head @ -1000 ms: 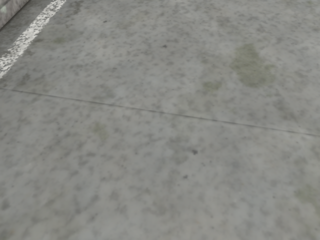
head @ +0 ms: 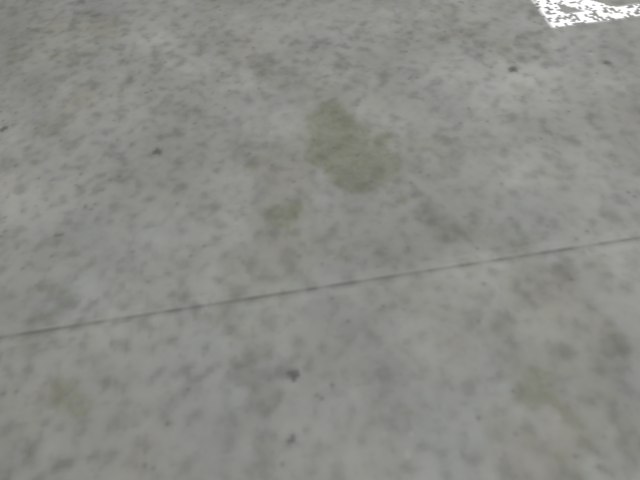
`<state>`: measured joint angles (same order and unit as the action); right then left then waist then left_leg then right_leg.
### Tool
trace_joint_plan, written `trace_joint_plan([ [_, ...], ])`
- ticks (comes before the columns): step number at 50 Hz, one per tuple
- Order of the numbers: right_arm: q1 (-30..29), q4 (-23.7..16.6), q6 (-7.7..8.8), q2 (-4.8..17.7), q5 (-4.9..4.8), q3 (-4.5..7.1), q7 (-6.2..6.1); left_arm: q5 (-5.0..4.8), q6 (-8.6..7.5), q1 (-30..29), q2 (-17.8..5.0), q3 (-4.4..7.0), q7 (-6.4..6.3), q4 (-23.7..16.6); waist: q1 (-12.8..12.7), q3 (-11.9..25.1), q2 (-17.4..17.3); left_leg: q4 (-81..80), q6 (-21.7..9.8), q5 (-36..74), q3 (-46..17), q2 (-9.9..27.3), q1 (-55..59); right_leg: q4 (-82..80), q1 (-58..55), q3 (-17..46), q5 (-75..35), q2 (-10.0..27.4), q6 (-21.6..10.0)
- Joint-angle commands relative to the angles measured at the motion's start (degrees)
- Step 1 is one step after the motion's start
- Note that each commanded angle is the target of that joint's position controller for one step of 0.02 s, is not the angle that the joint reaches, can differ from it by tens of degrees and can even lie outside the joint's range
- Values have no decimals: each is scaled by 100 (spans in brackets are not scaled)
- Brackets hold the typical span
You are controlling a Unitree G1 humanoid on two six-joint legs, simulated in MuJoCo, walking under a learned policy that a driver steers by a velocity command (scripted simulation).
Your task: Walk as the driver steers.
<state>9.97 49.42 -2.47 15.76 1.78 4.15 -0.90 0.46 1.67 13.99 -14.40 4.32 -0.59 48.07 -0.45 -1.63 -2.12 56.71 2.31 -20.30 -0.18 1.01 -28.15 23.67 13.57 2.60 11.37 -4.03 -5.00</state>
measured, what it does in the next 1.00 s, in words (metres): walks ahead: left foot, then right foot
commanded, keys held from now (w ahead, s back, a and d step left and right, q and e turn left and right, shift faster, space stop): w+e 0.06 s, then w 0.82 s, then w+q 0.12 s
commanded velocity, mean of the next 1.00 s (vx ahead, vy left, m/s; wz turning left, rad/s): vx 0.42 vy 0.00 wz -0.15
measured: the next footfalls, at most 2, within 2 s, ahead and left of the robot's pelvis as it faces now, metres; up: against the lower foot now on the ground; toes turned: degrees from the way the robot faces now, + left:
left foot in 0.26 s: +0.11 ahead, +0.12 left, +0.00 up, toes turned -7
right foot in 0.70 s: +0.39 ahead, -0.12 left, +0.00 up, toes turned -11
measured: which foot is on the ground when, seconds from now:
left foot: up 0.00-0.24, down 0.26-0.72, up 0.74-1.00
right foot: down 0.00-0.26, up 0.28-0.68, down 0.70-1.00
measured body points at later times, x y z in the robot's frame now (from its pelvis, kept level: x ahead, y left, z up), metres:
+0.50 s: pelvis +0.13 +0.03 +0.00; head +0.15 +0.05 +0.45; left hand +0.29 +0.27 -0.13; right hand +0.09 -0.23 -0.12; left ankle +0.07 +0.13 -0.74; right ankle +0.18 -0.11 -0.68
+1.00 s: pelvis +0.39 -0.06 +0.00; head +0.41 -0.07 +0.45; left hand +0.42 +0.20 -0.13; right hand +0.45 -0.32 -0.14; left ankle +0.49 +0.09 -0.67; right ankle +0.35 -0.11 -0.74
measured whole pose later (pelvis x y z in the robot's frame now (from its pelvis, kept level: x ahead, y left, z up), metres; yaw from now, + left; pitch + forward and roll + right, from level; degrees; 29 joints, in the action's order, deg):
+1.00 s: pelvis +0.39 -0.06 +0.00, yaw -6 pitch +0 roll -1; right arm 12.0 51.7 1.5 14.2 1.7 3.2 2.1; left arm 0.9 -5.3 21.1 -12.7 2.4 0.3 55.6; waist -0.7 -1.9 -2.4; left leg 56.9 -2.3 -8.8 -1.6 4.9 -35.7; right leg 13.6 3.1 -6.3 10.8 -5.0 -5.8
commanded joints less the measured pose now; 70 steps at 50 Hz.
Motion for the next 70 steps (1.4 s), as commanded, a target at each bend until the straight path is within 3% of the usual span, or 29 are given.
trace_joint_plan([
  [1, -435, -485, 78, 435, 21, 76, 59, 36, -80, 393, -858, 205, 3, -221, -251, 171, 962, -537, 68, 16, -121, 40, -937, -1250, -1088, 2118, 1536, 1416, -1012],
  [9, -392, -593, 383, 316, -31, -31, 132, 109, -271, 442, -961, 213, 81, -157, -230, 81, 880, -2100, -236, -131, 64, -133, 463, -1117, -326, 2234, 1595, 1338, -986],
  [12, 619, -277, 523, 249, -39, -42, 52, 42, -296, 47, -818, 166, 82, -219, 393, 43, 447, -3441, -450, 565, 163, -228, 2636, -438, 1112, 1928, 1873, 856, -590],
  [13, 1157, -179, 601, 580, 29, 18, -13, 36, -357, -139, -462, 58, 75, -341, 641, 126, -238, -4016, -575, -344, -863, 603, 3380, 597, 1861, 1431, 2015, 400, -312],
  [14, 1597, -146, 629, 1252, 63, 144, -44, -30, -435, -219, -73, -53, 97, -528, 723, 277, -1283, -5011, -1026, -2269, -3129, 1942, 3764, 2150, 2697, 434, 2046, -393, -82],
  [15, 1506, -33, 593, 1370, 66, 226, -32, 109, -457, -247, -561, 44, 97, -538, 526, -278, -865, -5179, -1465, -2780, -3887, 2291, 3100, 2930, 3123, 510, 1901, -181, -114],
  [16, 1113, -141, 610, 962, -6, 136, 12, 155, -473, -206, -704, 84, 153, -444, 276, -611, -339, -5096, -1465, -2584, -3435, 2023, 2794, 3279, 3138, 672, 1390, 98, -122],
  [17, 812, -209, 647, 683, -64, 67, 53, 152, -488, -63, -681, 82, 226, -322, 101, -621, -244, -5101, -1283, -1999, -2794, 1655, 2665, 3298, 2988, 592, 974, 233, -52],
  [20, 898, -106, 767, 400, -80, -14, 80, 248, -449, -129, -526, 29, 342, -232, 72, -279, -413, -5095, -1106, 141, -1510, 1058, 2765, 3421, 2727, 75, 143, 475, 206],
  [26, 1612, 289, 810, 340, -113, -29, 108, 195, -400, -1390, -200, -159, 379, -649, 369, -328, -385, -4948, -1257, 2511, -673, 866, 2892, 2282, 2783, -558, -437, 686, 520],
  [30, 1806, 445, 801, 504, -87, -8, 90, 134, -399, -1829, -213, -214, 367, -802, 419, -390, -452, -4808, -1208, 3212, -505, 1012, 2849, 1230, 2008, -763, -538, 546, 329],
  [33, 1691, 522, 766, 612, -89, 6, 63, 139, -422, -1390, -374, -152, 268, -685, 94, -201, -433, -4136, -1077, 4837, -376, 1170, 3018, 838, 1080, -817, -259, 297, 15],
  [35, 1612, 550, 715, 627, -117, -3, 58, 192, -510, 118, -627, -17, 153, -170, -572, 626, -182, -2316, -888, 5398, -29, 870, 2632, 352, -870, -829, -366, 111, -271],
  [36, 1597, 385, 706, 417, -136, -74, 68, 329, -564, 1091, -1032, 95, 75, 0, -914, 1299, 320, -686, -802, 3515, 146, 618, 1507, 206, -2292, 435, 537, 1293, -539],
  [37, 2230, 252, 691, -237, -282, -193, 104, 348, -545, 1304, -1552, 207, 65, 67, -536, 1963, 1806, 1304, -600, -813, 315, -409, -315, -467, -3443, 3304, 1096, 2912, -1207],
  [38, 1795, 327, 663, 464, -122, -15, 63, 113, -495, 969, -1210, 157, 97, 39, -561, 1528, 859, 1713, -724, -741, -392, -217, -735, -804, -2863, 3578, 1234, 2664, -1124],
  [39, 1389, 189, 689, 444, -124, 8, 99, 69, -502, 377, -904, 63, 104, -6, -291, 685, 678, 1613, -769, -163, -370, 61, -863, -872, -2063, 2587, 934, 2428, -982],
  [40, 1210, 177, 720, 307, -123, -35, 128, 85, -552, 87, -610, -12, 127, -17, -163, 320, 480, 1312, -760, 196, -320, 248, -679, -1059, -1404, 1964, 192, 2152, -871],
  [42, 1311, 265, 598, 160, 11, -54, 188, 54, -631, -50, -381, -85, 99, 88, 139, 102, 623, 878, -650, 392, -238, 443, -201, -1297, -692, 1141, -495, 1701, -644],
  [45, 1186, 269, 449, 48, 34, -57, 280, 13, -766, 265, -449, -76, 91, 293, 248, 29, 552, 620, -513, 597, -102, 460, -272, -1558, -576, 666, -1072, 1602, -693],
  [49, 261, 8, 390, 58, -26, -56, 322, 48, -808, 672, -442, -85, 68, 488, 61, -340, 484, 15, -429, 1420, -227, 438, -1074, -1852, -742, 49, -1200, 1531, -533],
  [58, -1128, -534, 471, -92, -8, -217, 389, 72, -790, 1284, -472, -162, -98, 853, -227, -488, 485, -2105, -740, 1972, 641, 55, -809, -1381, -1860, -1038, -3481, 1642, -190],
  [62, -5, -272, 481, 206, 26, -73, 315, 130, -651, 1092, -794, -89, -190, 836, 334, 285, 814, -2346, -1256, 840, 984, -615, 567, 751, -2293, -1347, -6278, 1781, -114],
  [63, 808, -24, 532, 365, 90, 20, 288, 103, -604, 995, -845, -70, -184, 776, 693, 660, 713, -2823, -1437, 1109, 819, -691, 1586, 2006, -1835, -1435, -5695, 1688, -41],
  [64, 1597, 125, 555, 795, 179, 174, 211, 39, -630, 868, -759, -95, -158, 573, 1037, 1196, 275, -2969, -1809, 1413, -362, 242, 3003, 3840, -557, -1499, -3654, 1450, 117],
  [65, 1224, -71, 468, 1356, 64, 340, 150, -112, -674, 1151, -253, -157, -53, 223, 522, 1820, -1367, -3246, -2943, 3427, -3554, 2045, 4749, 6266, 1959, -1213, 1945, -14, 514],
  [66, 1242, -70, 419, 1279, -166, 337, 149, 3, -703, 670, -691, -88, -57, 135, 643, 1842, -21, -3387, -2993, 4546, -3359, 1966, 4570, 6473, 2436, -66, 1668, 259, 460],
  [68, 599, -104, 422, 708, -176, 192, 94, -40, -756, 341, -506, -134, -72, 11, 244, 529, 504, -3630, -2456, 5336, -2020, 1561, 3001, 5560, 2335, -22, 1055, 731, 487],
  [70, 324, -148, 438, 448, -208, 100, 60, 154, -530, 352, -480, -117, -67, -39, -50, 223, 455, -3859, -2077, 5254, -1396, 1009, 2077, 4841, 1807, -25, 988, 836, 620],
])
